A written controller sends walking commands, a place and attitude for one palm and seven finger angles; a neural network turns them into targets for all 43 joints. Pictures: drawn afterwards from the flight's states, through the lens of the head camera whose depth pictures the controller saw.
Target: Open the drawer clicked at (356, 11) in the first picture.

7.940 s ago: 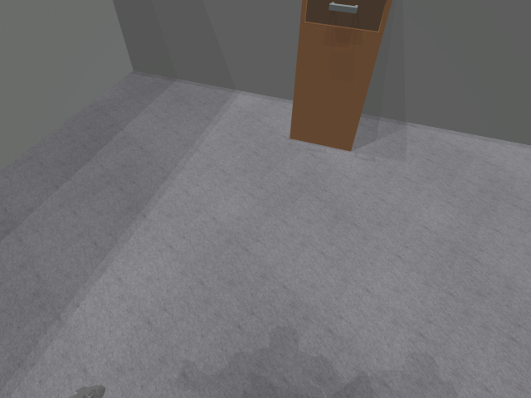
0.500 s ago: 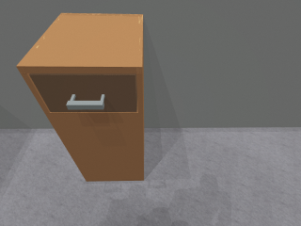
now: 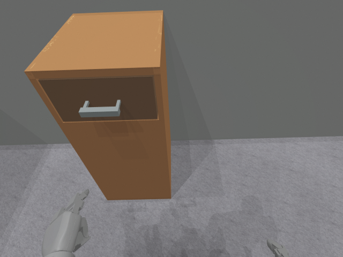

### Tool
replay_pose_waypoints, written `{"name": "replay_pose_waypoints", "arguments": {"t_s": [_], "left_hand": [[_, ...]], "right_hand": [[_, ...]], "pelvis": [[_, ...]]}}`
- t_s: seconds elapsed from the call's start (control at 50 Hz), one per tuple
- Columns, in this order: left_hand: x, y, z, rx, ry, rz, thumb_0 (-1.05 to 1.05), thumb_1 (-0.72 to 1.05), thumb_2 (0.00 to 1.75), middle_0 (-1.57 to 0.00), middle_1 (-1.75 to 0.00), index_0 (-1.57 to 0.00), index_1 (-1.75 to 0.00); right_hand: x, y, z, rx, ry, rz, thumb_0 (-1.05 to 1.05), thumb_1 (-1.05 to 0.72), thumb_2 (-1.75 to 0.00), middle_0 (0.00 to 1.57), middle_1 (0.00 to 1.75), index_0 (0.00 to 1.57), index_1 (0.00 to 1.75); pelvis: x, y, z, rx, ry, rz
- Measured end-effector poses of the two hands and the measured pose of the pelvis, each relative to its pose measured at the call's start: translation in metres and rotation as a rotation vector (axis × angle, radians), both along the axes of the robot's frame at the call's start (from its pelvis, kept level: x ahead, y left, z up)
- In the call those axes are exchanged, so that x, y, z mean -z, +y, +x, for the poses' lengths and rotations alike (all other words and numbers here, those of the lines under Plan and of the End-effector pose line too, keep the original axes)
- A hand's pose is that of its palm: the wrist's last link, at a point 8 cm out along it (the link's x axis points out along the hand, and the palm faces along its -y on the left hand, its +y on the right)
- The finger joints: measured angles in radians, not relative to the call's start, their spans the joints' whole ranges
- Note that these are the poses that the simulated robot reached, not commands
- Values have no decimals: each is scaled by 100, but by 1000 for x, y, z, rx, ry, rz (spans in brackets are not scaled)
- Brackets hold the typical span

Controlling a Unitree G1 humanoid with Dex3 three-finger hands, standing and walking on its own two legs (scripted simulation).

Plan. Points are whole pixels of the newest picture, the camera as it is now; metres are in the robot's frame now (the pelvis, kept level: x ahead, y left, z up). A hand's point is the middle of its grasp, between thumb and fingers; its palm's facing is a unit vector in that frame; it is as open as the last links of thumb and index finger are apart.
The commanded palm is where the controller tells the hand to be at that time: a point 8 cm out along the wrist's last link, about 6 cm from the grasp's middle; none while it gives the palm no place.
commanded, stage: raise the hand with hooked fingers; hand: left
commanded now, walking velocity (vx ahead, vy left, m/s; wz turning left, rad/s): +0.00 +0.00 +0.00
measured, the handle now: (101, 107) +0.54 +0.25 +0.04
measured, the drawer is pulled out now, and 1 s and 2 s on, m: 0.00 0.00 0.00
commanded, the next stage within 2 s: move the hooked fingers above the handle in 1.70 s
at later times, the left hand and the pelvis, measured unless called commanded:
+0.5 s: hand (79, 205) +0.23 +0.23 +0.02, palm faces +0.09 -0.06 -0.99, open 10.2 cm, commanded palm +0.20 +0.23 +0.07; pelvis +0.01 -0.05 -0.02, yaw +1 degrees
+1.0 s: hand (75, 159) +0.31 +0.23 +0.09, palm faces +0.12 -0.10 -0.99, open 13.1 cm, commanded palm +0.28 +0.23 +0.16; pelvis +0.03 -0.01 +0.01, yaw +0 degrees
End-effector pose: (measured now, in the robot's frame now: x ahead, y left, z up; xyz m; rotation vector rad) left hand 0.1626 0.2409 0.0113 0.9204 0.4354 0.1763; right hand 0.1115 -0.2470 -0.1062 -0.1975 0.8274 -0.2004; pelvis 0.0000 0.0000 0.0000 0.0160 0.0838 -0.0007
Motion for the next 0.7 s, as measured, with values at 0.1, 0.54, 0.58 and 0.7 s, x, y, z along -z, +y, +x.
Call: {"name": "replay_pose_waypoints", "arguments": {"t_s": [0.1, 0.54, 0.58, 0.7], "left_hand": [[-26, -13, 31, 162, -184, 436, 1, 74, 83, -21, -40, -21, -41], [-64, -17, 55, 176, -169, 569, 1, 23, 61, -27, -73, -27, -73], [-69, -19, 62, 193, -145, 554, 1, 18, 59, -27, -76, -27, -76], [-86, -21, 74, 268, -163, 539, 1, 5, 53, -28, -85, -28, -85]], "right_hand": [[-15, -13, 62, -74, -144, 8, 1, -91, -90, 20, 30, 20, 30], [4, 3, 105, -197, -24, 82, 1, -91, -90, 21, 30, 20, 30], [6, -1, 96, -176, 8, 86, 1, -91, -90, 21, 30, 20, 30], [8, -18, 82, -123, 77, 46, 1, -91, -90, 21, 30, 20, 30]], "pelvis": [[17, -15, -10, 38, 65, 11], [16, -44, 12, -11, 49, 5], [12, -42, 17, -3, 46, 11], [4, -34, 28, 5, 42, 14]]}}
